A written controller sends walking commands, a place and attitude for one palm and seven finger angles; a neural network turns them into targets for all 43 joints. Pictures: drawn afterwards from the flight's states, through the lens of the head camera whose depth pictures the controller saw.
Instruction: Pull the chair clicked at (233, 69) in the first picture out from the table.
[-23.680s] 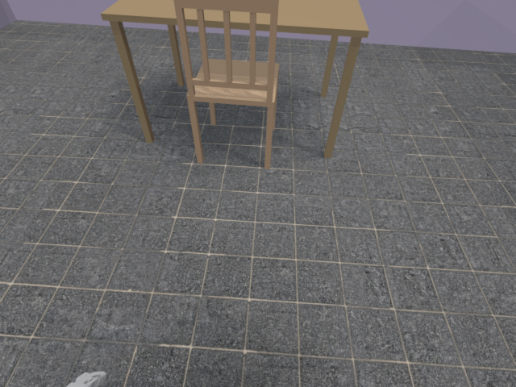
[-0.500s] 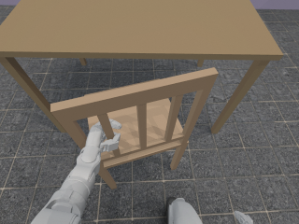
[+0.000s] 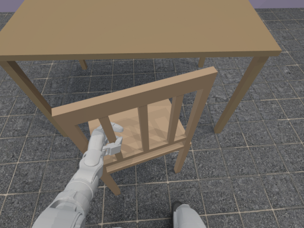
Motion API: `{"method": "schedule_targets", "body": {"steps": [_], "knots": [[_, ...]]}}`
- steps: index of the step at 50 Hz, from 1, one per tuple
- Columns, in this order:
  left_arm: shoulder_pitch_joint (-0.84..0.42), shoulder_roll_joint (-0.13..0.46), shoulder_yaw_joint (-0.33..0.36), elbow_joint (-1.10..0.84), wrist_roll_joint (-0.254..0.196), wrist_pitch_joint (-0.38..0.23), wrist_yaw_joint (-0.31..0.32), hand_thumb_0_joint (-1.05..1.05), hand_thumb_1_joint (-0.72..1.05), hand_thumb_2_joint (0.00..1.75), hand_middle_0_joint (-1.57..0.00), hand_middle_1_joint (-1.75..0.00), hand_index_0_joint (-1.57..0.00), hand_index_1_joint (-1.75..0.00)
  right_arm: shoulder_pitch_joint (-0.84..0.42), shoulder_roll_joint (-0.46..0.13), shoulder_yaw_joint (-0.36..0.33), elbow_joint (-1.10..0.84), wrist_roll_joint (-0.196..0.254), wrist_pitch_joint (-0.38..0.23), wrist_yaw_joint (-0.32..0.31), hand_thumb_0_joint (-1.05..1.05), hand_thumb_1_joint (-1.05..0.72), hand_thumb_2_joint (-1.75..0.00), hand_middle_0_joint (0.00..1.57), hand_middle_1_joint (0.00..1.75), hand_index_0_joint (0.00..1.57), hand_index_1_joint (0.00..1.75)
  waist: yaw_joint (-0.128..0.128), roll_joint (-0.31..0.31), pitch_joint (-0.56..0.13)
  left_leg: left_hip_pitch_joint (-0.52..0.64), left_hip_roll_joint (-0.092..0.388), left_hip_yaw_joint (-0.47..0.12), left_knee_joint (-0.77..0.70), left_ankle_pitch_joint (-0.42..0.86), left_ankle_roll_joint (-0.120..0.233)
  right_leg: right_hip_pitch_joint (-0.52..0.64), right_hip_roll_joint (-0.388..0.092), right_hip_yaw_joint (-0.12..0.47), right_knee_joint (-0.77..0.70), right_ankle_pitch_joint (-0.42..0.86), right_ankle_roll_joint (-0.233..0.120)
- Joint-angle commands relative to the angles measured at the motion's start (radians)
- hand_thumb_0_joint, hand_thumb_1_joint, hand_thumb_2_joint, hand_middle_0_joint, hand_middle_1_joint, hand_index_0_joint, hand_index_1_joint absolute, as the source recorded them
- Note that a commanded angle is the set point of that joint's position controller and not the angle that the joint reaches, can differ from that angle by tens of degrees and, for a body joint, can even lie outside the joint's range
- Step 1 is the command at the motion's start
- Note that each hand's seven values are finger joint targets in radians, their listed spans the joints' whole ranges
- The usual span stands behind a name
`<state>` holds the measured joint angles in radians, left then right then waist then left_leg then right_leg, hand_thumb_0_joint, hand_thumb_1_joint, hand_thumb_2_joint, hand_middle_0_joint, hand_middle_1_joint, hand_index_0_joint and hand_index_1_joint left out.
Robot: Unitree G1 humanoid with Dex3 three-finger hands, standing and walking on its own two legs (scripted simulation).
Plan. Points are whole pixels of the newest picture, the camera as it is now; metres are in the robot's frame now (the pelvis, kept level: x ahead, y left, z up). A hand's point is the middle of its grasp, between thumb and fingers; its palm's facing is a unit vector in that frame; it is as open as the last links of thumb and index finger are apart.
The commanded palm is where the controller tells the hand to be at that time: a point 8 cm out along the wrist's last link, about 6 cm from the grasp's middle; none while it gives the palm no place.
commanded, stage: step backward, pulling the chair out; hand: left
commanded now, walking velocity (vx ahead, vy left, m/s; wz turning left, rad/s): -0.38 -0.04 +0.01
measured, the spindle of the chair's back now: (144, 130) +0.41 +0.03 -0.07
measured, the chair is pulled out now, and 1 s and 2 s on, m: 0.21 0.21 0.21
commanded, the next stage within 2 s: none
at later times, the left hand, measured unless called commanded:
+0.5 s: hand (116, 145) +0.35 +0.11 -0.05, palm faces -0.04 -0.98 -0.20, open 5.6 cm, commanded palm +0.35 +0.16 -0.05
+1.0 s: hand (116, 145) +0.35 +0.11 -0.05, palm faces -0.03 -0.98 -0.20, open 5.6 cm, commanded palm +0.35 +0.16 -0.05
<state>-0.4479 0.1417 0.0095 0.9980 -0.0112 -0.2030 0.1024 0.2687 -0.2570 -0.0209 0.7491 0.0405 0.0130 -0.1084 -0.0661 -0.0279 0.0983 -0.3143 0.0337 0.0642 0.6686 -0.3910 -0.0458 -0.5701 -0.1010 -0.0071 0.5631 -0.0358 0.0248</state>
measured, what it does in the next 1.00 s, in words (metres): stands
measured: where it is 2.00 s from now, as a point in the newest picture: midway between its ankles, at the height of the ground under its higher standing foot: outside the picture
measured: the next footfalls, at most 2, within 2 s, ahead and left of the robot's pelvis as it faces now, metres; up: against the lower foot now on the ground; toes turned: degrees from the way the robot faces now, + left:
none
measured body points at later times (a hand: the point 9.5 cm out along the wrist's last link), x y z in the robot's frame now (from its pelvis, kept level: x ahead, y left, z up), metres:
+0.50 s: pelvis +0.01 -0.01 +0.00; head +0.07 -0.02 +0.45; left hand +0.35 +0.16 -0.04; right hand +0.09 -0.27 -0.13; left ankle -0.03 +0.15 -0.72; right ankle +0.15 -0.14 -0.72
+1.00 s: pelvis +0.01 -0.01 +0.00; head +0.07 -0.02 +0.45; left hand +0.35 +0.16 -0.04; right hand +0.08 -0.28 -0.13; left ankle -0.03 +0.15 -0.72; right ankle +0.15 -0.14 -0.72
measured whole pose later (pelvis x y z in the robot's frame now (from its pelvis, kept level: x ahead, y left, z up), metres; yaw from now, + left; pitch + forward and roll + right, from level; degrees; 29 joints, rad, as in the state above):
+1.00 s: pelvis +0.01 -0.01 +0.00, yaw +0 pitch +3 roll +2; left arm -0.43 0.14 0.01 1.00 -0.02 -0.22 0.09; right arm 0.26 -0.24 -0.02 0.74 0.05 0.01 -0.11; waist -0.05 -0.01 0.09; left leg -0.31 0.05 0.05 0.66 -0.40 -0.05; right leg -0.57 -0.09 -0.03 0.57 -0.05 0.01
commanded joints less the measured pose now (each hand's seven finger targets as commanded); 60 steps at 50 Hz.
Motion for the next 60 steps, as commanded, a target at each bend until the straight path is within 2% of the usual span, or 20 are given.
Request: {"method": "schedule_targets", "body": {"steps": [1, 2, 3, 6, 8, 10, 11, 13, 17, 18, 21, 26, 30, 35, 38, 43, 46, 50, 57, 60], "knots": [[-0.279, 0.149, 0.007, -0.197, 0.024, -0.072, 0.005, 0.00, 0.90, 0.90, -0.50, -1.45, -0.50, -1.45, 0.018, -0.137, -0.040, -0.110, -0.008, -0.037, -0.017, 0.00, -0.90, -0.90, 0.20, 0.30, 0.20, 0.30, 0.033, 0.142, -0.345, -0.076, 0.144, -0.098, -0.257, 0.061, 0.077, 0.335, -0.024, 0.029, 0.023, -0.139, -0.015], [-0.281, 0.143, 0.009, -0.219, 0.026, -0.073, 0.008, 0.00, 0.90, 0.90, -0.50, -1.45, -0.50, -1.45, 0.007, -0.133, -0.038, -0.127, -0.007, -0.034, -0.016, 0.00, -0.90, -0.90, 0.20, 0.30, 0.20, 0.30, 0.039, 0.193, -0.334, -0.124, 0.173, -0.108, -0.271, 0.114, 0.082, 0.361, -0.003, 0.010, 0.107, -0.103, -0.018], [-0.297, 0.129, -0.003, -0.237, 0.026, -0.073, 0.009, 0.00, 0.90, 0.90, -0.50, -1.45, -0.50, -1.45, -0.006, -0.126, -0.036, -0.143, -0.007, -0.032, -0.015, 0.00, -0.90, -0.90, 0.20, 0.30, 0.20, 0.30, 0.045, 0.179, -0.322, -0.161, 0.189, -0.109, -0.257, 0.153, 0.079, 0.382, -0.007, 0.012, 0.146, -0.068, -0.023], [-0.311, 0.149, 0.003, -0.231, 0.016, -0.067, 0.010, 0.00, 0.90, 0.90, -0.50, -1.45, -0.50, -1.45, 0.034, -0.121, -0.050, -0.127, -0.005, -0.027, -0.018, 0.00, -0.90, -0.90, 0.20, 0.30, 0.20, 0.30, 0.028, 0.001, -0.371, -0.080, 0.127, -0.063, -0.118, 0.166, 0.038, 0.381, -0.083, 0.096, 0.048, 0.174, -0.059], [-0.320, 0.154, -0.004, -0.212, 0.017, -0.060, 0.002, 0.00, 0.90, 0.90, -0.50, -1.45, -0.50, -1.45, 0.051, -0.114, -0.047, -0.111, -0.005, -0.024, -0.011, 0.00, -0.90, -0.90, 0.20, 0.30, 0.20, 0.30, 0.025, -0.058, -0.332, -0.072, 0.055, -0.037, -0.059, -0.107, 0.030, 0.280, -0.144, 0.173, -0.097, -0.050, -0.077], [-0.315, 0.188, 0.023, -0.169, 0.021, -0.061, 0.003, 0.00, 0.90, 0.90, -0.50, -1.45, -0.50, -1.45, 0.081, -0.107, -0.043, -0.082, -0.002, -0.031, -0.009, 0.00, -0.90, -0.90, 0.20, 0.30, 0.20, 0.30, 0.021, -0.166, -0.344, 0.027, -0.002, -0.008, -0.001, -0.120, 0.029, 0.213, -0.166, 0.178, -0.241, -0.202, -0.075], [-0.304, 0.190, 0.021, -0.151, 0.016, -0.059, 0.003, 0.00, 0.90, 0.90, -0.50, -1.45, -0.50, -1.45, 0.086, -0.114, -0.046, -0.069, -0.001, -0.037, -0.010, 0.00, -0.90, -0.90, 0.20, 0.30, 0.20, 0.30, 0.019, -0.171, -0.338, 0.054, -0.001, -0.007, -0.014, -0.096, 0.032, 0.208, -0.163, 0.166, -0.259, -0.202, -0.075], [-0.313, 0.188, 0.026, -0.153, 0.025, -0.067, 0.004, 0.00, 0.90, 0.90, -0.50, -1.45, -0.50, -1.45, 0.078, -0.105, -0.034, -0.070, -0.006, -0.045, -0.010, 0.00, -0.90, -0.90, 0.20, 0.30, 0.20, 0.30, 0.018, -0.130, -0.378, 0.076, 0.015, -0.010, -0.104, -0.057, 0.041, 0.249, -0.135, 0.114, -0.231, -0.208, -0.040], [-0.284, 0.170, 0.023, -0.195, 0.027, -0.078, 0.010, 0.00, 0.90, 0.90, -0.50, -1.45, -0.50, -1.45, 0.016, -0.133, -0.036, -0.111, -0.005, -0.038, -0.016, 0.00, -0.90, -0.90, 0.20, 0.30, 0.20, 0.30, 0.040, 0.115, -0.380, -0.050, 0.124, -0.088, -0.252, 0.079, 0.073, 0.362, -0.032, 0.038, -0.023, -0.121, -0.012], [-0.293, 0.153, 0.010, -0.212, 0.027, -0.079, 0.011, 0.00, 0.90, 0.90, -0.50, -1.45, -0.50, -1.45, 0.000, -0.130, -0.034, -0.127, -0.005, -0.035, -0.016, 0.00, -0.90, -0.90, 0.20, 0.30, 0.20, 0.30, 0.043, 0.135, -0.364, -0.090, 0.145, -0.091, -0.251, 0.130, 0.070, 0.381, -0.025, 0.028, 0.041, -0.066, -0.017], [-0.323, 0.154, 0.003, -0.238, 0.023, -0.074, 0.012, 0.00, 0.90, 0.90, -0.50, -1.45, -0.50, -1.45, 0.002, -0.126, -0.041, -0.135, -0.006, -0.028, -0.020, 0.00, -0.90, -0.90, 0.20, 0.30, 0.20, 0.30, 0.036, 0.086, -0.367, -0.084, 0.155, -0.084, -0.204, 0.229, 0.051, 0.393, -0.044, 0.045, 0.079, 0.122, -0.036], [-0.333, 0.161, 0.002, -0.202, 0.018, -0.071, 0.004, 0.00, 0.90, 0.90, -0.50, -1.45, -0.50, -1.45, 0.037, -0.118, -0.047, -0.105, -0.006, -0.028, -0.021, 0.00, -0.90, -0.90, 0.20, 0.30, 0.20, 0.30, 0.027, -0.030, -0.326, -0.066, 0.088, -0.056, -0.113, 0.031, 0.039, 0.296, -0.097, 0.117, -0.032, 0.020, -0.062], [-0.335, 0.188, 0.023, -0.162, 0.028, -0.082, 0.002, 0.00, 0.90, 0.90, -0.50, -1.45, -0.50, -1.45, 0.068, -0.103, -0.041, -0.076, -0.003, -0.035, -0.015, 0.00, -0.90, -0.90, 0.20, 0.30, 0.20, 0.30, 0.021, -0.122, -0.377, 0.034, 0.013, -0.016, -0.059, -0.055, 0.032, 0.262, -0.140, 0.137, -0.194, -0.124, -0.055], [-0.327, 0.184, 0.026, -0.165, 0.029, -0.088, 0.007, 0.00, 0.90, 0.90, -0.50, -1.45, -0.50, -1.45, 0.037, -0.113, -0.037, -0.088, -0.001, -0.039, -0.017, 0.00, -0.90, -0.90, 0.20, 0.30, 0.20, 0.30, 0.028, -0.043, -0.402, 0.030, 0.054, -0.041, -0.164, 0.021, 0.047, 0.318, -0.088, 0.080, -0.151, -0.129, -0.023], [-0.308, 0.169, 0.016, -0.200, 0.027, -0.087, 0.011, 0.00, 0.90, 0.90, -0.50, -1.45, -0.50, -1.45, 0.007, -0.126, -0.039, -0.119, -0.001, -0.034, -0.019, 0.00, -0.90, -0.90, 0.20, 0.30, 0.20, 0.30, 0.040, 0.091, -0.381, -0.060, 0.122, -0.074, -0.236, 0.113, 0.060, 0.380, -0.037, 0.042, -0.016, -0.072, -0.017], [-0.317, 0.160, 0.007, -0.221, 0.021, -0.073, 0.012, 0.00, 0.90, 0.90, -0.50, -1.45, -0.50, -1.45, 0.014, -0.120, -0.042, -0.133, -0.002, -0.025, -0.018, 0.00, -0.90, -0.90, 0.20, 0.30, 0.20, 0.30, 0.039, 0.048, -0.342, -0.106, 0.121, -0.061, -0.184, 0.096, 0.046, 0.371, -0.062, 0.074, 0.019, 0.013, -0.042], [-0.321, 0.181, 0.012, -0.193, 0.018, -0.071, 0.007, 0.00, 0.90, 0.90, -0.50, -1.45, -0.50, -1.45, 0.043, -0.118, -0.048, -0.105, -0.003, -0.030, -0.019, 0.00, -0.90, -0.90, 0.20, 0.30, 0.20, 0.30, 0.031, -0.045, -0.330, -0.045, 0.062, -0.037, -0.109, -0.026, 0.037, 0.291, -0.107, 0.129, -0.108, -0.048, -0.060], [-0.319, 0.194, 0.027, -0.156, 0.025, -0.074, 0.007, 0.00, 0.90, 0.90, -0.50, -1.45, -0.50, -1.45, 0.067, -0.109, -0.040, -0.083, 0.002, -0.035, -0.012, 0.00, -0.90, -0.90, 0.20, 0.30, 0.20, 0.30, 0.023, -0.128, -0.372, 0.044, 0.013, -0.012, -0.077, -0.054, 0.035, 0.260, -0.129, 0.122, -0.228, -0.192, -0.047], [-0.303, 0.173, 0.018, -0.209, 0.025, -0.076, 0.014, 0.00, 0.90, 0.90, -0.50, -1.45, -0.50, -1.45, 0.013, -0.129, -0.038, -0.117, -0.002, -0.031, -0.019, 0.00, -0.90, -0.90, 0.20, 0.30, 0.20, 0.30, 0.040, 0.089, -0.370, -0.060, 0.128, -0.076, -0.247, 0.123, 0.061, 0.384, -0.032, 0.037, -0.010, -0.058, -0.020], [-0.318, 0.148, 0.001, -0.231, 0.021, -0.071, 0.013, 0.00, 0.90, 0.90, -0.50, -1.45, -0.50, -1.45, 0.006, -0.119, -0.038, -0.136, -0.002, -0.022, -0.018, 0.00, -0.90, -0.90, 0.20, 0.30, 0.20, 0.30, 0.042, 0.050, -0.344, -0.111, 0.130, -0.063, -0.206, 0.103, 0.048, 0.382, -0.053, 0.061, 0.029, -0.004, -0.037]]}}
